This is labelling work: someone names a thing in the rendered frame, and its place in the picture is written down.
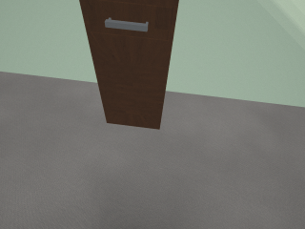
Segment cabinet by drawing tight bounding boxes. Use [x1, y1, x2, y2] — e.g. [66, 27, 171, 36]
[79, 0, 179, 130]

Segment handle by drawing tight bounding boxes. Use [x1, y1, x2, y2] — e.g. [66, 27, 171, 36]
[105, 17, 149, 32]

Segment drawer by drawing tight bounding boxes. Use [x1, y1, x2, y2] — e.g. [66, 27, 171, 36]
[85, 0, 173, 40]

